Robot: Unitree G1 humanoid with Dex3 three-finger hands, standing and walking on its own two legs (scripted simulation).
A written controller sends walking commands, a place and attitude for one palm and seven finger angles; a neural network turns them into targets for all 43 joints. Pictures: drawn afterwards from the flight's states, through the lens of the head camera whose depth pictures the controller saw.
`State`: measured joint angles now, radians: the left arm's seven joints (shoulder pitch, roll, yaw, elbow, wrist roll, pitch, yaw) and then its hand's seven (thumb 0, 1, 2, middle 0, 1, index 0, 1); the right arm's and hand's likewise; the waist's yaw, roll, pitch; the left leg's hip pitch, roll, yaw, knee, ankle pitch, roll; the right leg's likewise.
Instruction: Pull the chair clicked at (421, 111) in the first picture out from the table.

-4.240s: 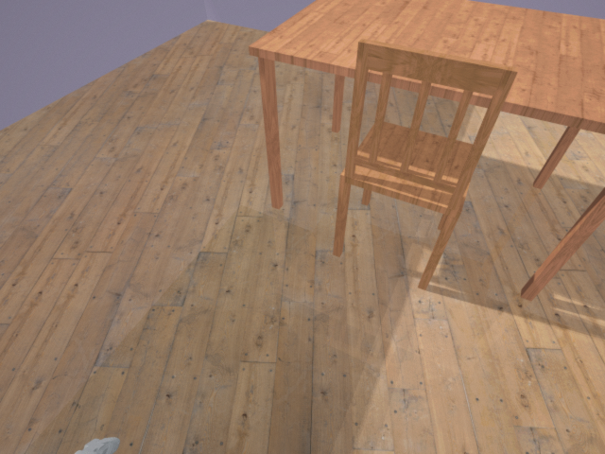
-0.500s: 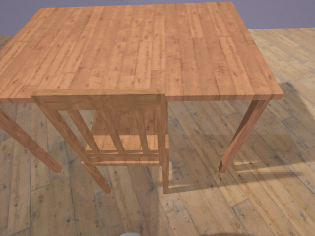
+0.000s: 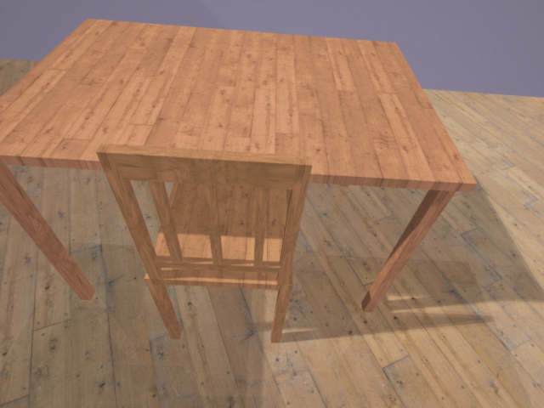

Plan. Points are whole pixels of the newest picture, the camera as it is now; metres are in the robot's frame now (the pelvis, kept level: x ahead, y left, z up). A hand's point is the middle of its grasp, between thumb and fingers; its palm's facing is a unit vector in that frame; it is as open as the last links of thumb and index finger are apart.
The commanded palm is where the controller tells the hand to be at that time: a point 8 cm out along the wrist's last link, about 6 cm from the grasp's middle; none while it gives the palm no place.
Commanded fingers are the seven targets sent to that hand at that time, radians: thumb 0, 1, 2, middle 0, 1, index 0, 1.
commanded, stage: look again from close up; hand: left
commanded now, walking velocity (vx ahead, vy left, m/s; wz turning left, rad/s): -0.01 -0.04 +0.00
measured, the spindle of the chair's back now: (214, 226) +0.50 +0.15 -0.11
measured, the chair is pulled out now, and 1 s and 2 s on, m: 0.00 0.00 0.00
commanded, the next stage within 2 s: raise the hand toward the chair's back in 0.90 s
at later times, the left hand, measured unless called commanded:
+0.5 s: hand out of the picture +0.01 +0.15 -0.18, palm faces +0.01 -0.97 -0.23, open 7.3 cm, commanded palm none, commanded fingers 0.00 0.90 0.90 -0.20 -0.30 -0.20 -0.30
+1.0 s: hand out of the picture +0.00 +0.13 -0.18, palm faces +0.02 -0.98 -0.20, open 7.4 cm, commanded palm +0.11 +0.18 -0.08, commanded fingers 0.00 0.88 0.89 -0.20 -0.30 -0.20 -0.30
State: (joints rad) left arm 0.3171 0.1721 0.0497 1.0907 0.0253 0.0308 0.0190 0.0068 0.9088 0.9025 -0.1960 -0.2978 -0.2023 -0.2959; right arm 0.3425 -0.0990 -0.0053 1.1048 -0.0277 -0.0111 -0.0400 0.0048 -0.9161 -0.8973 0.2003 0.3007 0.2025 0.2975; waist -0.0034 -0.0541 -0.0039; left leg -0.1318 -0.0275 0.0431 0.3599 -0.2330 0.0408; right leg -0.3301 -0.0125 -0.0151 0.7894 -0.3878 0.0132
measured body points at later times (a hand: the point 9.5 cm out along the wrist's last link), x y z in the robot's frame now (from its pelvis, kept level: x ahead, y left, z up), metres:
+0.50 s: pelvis +0.01 -0.02 -0.01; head +0.01 -0.05 +0.44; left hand +0.01 +0.20 -0.16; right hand +0.00 -0.23 -0.18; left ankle -0.03 +0.10 -0.74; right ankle -0.03 -0.11 -0.74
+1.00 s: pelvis +0.01 -0.04 +0.00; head +0.02 -0.05 +0.44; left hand +0.00 +0.18 -0.16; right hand +0.01 -0.26 -0.17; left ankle -0.03 +0.10 -0.74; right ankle -0.03 -0.11 -0.74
